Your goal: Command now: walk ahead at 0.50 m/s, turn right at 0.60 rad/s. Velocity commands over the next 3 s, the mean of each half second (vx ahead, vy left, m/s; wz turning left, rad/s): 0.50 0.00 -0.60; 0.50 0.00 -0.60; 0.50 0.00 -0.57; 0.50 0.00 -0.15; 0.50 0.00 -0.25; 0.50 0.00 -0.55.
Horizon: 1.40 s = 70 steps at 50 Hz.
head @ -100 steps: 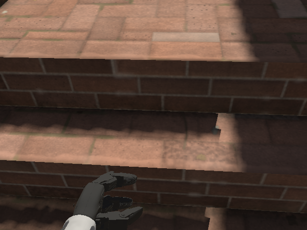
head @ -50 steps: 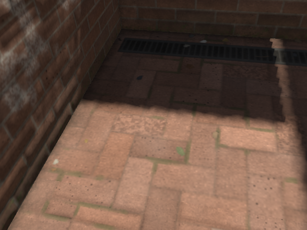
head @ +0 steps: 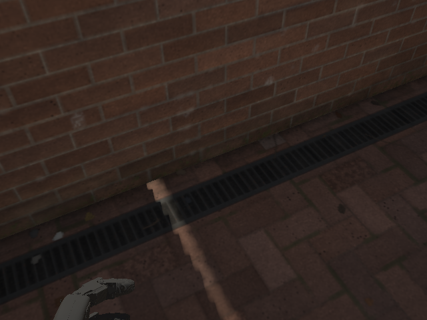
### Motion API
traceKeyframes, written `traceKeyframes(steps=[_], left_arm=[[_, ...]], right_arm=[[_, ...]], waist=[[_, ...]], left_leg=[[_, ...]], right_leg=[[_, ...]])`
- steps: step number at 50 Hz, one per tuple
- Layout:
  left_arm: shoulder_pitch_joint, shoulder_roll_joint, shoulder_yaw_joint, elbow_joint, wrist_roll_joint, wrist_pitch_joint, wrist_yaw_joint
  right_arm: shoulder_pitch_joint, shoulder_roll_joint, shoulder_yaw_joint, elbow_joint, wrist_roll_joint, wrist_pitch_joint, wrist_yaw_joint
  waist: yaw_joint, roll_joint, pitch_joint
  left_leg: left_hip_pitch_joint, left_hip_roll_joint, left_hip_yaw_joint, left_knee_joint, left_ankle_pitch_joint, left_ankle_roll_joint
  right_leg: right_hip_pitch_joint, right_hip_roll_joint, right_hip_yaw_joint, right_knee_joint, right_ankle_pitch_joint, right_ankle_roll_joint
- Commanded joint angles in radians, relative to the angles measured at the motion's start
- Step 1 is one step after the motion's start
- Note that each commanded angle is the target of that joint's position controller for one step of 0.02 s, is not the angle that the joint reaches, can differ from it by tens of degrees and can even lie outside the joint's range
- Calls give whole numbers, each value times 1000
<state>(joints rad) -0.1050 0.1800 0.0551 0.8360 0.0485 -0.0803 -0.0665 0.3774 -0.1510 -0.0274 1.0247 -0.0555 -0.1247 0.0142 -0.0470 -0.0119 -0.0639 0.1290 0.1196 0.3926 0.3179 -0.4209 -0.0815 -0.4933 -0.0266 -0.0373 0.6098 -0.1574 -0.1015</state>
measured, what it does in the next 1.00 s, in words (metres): walks ahead, turning right: left foot, then right foot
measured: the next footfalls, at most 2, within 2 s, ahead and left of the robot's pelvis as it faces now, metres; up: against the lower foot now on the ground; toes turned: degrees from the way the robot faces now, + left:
left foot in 0.42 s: +0.43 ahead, +0.08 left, +0.00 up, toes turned -18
right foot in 0.88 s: +0.47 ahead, -0.26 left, +0.00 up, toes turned -36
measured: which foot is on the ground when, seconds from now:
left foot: down 0.00-0.00, up 0.02-0.40, down 0.42-0.90, up 0.92-1.00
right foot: down 0.00-0.42, up 0.44-0.86, down 0.88-1.00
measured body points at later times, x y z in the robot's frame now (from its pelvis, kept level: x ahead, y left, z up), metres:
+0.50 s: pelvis +0.27 +0.00 +0.00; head +0.29 +0.01 +0.45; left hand +0.39 +0.24 -0.14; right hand +0.38 -0.29 -0.08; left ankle +0.39 +0.09 -0.72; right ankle +0.12 -0.09 -0.64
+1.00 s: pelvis +0.45 -0.14 +0.01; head +0.47 -0.18 +0.46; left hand +0.74 -0.04 -0.07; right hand +0.35 -0.43 -0.11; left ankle +0.47 +0.04 -0.61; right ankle +0.43 -0.23 -0.72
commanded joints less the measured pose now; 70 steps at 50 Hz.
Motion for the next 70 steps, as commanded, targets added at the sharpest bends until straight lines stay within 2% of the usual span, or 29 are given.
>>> traceKeyframes(steps=[1,2,3,4,6,8,13,14,15,20,21,22,23,25,26,29,40,44,45,46,47,49,51,56,63,66,67,69,70], left_arm=[[340,213,69,17,-16,-24,68],[576,253,83,74,6,-9,89],[696,270,101,167,11,-20,81],[638,257,113,175,-3,-35,76],[468,112,69,158,-27,-45,57],[334,21,34,105,-13,-35,39],[331,71,34,65,-1,-64,21],[335,173,60,36,-90,-33,66],[358,200,65,38,-96,-23,85],[444,108,53,2,-76,-14,115],[421,41,35,-28,-69,-25,105],[498,-38,19,-53,-66,-33,102],[571,39,24,-69,-92,-33,99],[398,85,26,-105,-80,-8,92],[352,85,29,-126,-63,6,89],[375,53,26,-164,-74,40,76],[87,112,29,-315,-70,69,49],[348,210,86,-250,-62,69,40],[518,332,120,-225,-60,71,64],[525,400,115,-250,-59,53,71],[551,348,103,-241,-53,34,72],[398,248,67,-261,-60,20,70],[298,189,44,-273,-59,16,68],[358,237,62,-239,-63,19,79],[458,257,76,-203,-71,24,79],[436,233,71,-223,-68,41,84],[412,185,55,-243,-59,35,83],[548,163,34,-265,-75,16,84],[512,229,51,-251,-80,18,82]], right_arm=[[99,-62,-11,-123,-1,-22,-37],[22,-71,-1,-158,-25,-30,-21],[-95,-75,-7,-168,-4,-16,19],[-207,-109,-20,-195,-10,-14,29],[-188,-94,-27,-210,-46,-21,10],[-178,-14,-8,-212,-27,-11,-4],[-270,-18,3,-274,-6,20,-14],[-420,-128,-29,-320,88,7,-47],[-435,-134,-28,-326,99,3,-57],[-201,-188,-71,-225,86,-4,-47],[-23,-239,-85,-193,69,-11,-45],[46,-287,-86,-191,45,-3,-50],[23,-303,-90,-196,35,-3,-60],[-124,-192,-64,-227,59,10,-73],[-168,-188,-55,-225,29,17,-70],[-195,-136,-40,-177,27,17,-50],[-106,-307,-94,-141,71,42,-43],[-76,-320,-95,-151,60,58,-37],[-109,-255,-69,-200,16,44,-33],[-148,-198,-48,-286,28,-3,-25],[-208,-246,-61,-284,69,-40,-16],[-185,-255,-63,-258,53,-39,-24],[-152,-263,-74,-257,31,-7,-28],[-323,-197,-48,-339,23,27,-30],[-454,-242,-48,-386,54,8,-5],[-337,-265,-74,-376,45,-12,6],[-212,-305,-90,-359,25,-15,4],[-7,-369,-113,-316,28,-4,3],[-41,-291,-94,-333,49,3,-2]], waist=[[99,-75,-295],[190,-169,-356],[251,-100,-234],[253,-43,-57],[127,-45,-26],[41,21,-2],[37,21,65],[43,-10,122],[45,-46,123],[-52,-51,0],[-127,42,-118],[-72,313,-205],[-27,464,-222],[-37,163,-30],[-12,78,-7],[52,103,37],[-26,113,69],[119,40,-65],[180,-157,-117],[141,-302,-214],[171,-145,-210],[75,-14,-90],[5,-49,-52],[33,-26,11],[95,-79,33],[31,-118,-28],[-23,-87,-129],[-29,353,-310],[-42,233,-187]], left_leg=[[-399,84,-87,451,743,65],[-679,-82,-139,692,-53,-15],[-934,-121,-353,891,-127,14],[-1055,-75,-450,1023,-31,51],[-927,-20,-509,1051,88,124],[-824,-6,-497,1043,81,123],[-546,-24,-414,505,262,39],[-532,-72,-398,463,278,33],[-520,-75,-432,394,321,33],[-270,-112,-434,232,278,70],[-43,22,-564,222,171,126],[123,244,-960,76,98,229],[134,361,-1322,-73,-178,322],[-91,290,-996,-66,-157,288],[-205,221,-862,-77,-21,268],[-364,150,-609,-107,207,243],[-242,205,-334,-105,315,204],[-350,117,-179,374,714,146],[-692,43,-150,777,313,79],[-1068,-132,-334,1059,-148,44],[-1166,-84,-464,1167,-64,65],[-1077,2,-465,1036,119,79],[-899,27,-465,894,175,61],[-803,-44,-425,531,346,20],[-658,-106,-453,215,416,48],[-455,-130,-421,138,330,106],[-223,-32,-494,180,361,159],[221,325,-1144,36,108,390],[130,302,-1085,0,-28,367]], right_leg=[[755,-15,162,104,444,-220],[1013,-160,510,-97,522,-336],[1073,-223,610,-235,417,-289],[906,-202,547,-260,323,-217],[572,-173,447,-284,221,-217],[328,-188,447,-347,272,-256],[3,-47,256,-374,197,-171],[-72,-70,347,-414,101,-161],[-43,-88,374,-401,16,-155],[90,-17,403,-75,49,-73],[-15,56,313,220,35,-34],[-215,167,209,563,-371,10],[-380,101,203,789,-377,23],[-454,0,133,907,-190,40],[-393,-24,131,884,-140,40],[-291,-63,136,754,-124,50],[-111,-50,20,76,-23,54],[395,97,-80,-80,-71,-50],[676,-139,286,-97,39,-136],[863,-320,828,-325,-130,-327],[838,-331,829,-371,-159,-307],[577,-255,535,-316,33,-201],[360,-164,379,-338,199,-163],[230,-84,284,-351,265,-154],[301,-102,408,-244,55,-114],[318,-51,444,-93,174,-80],[219,1,387,90,167,-42],[-285,120,210,646,-464,70],[-357,61,226,744,-406,87]])
Over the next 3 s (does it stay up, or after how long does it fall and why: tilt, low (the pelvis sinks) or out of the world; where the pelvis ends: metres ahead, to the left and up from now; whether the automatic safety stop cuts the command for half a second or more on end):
stays up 0.95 -1.01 0.01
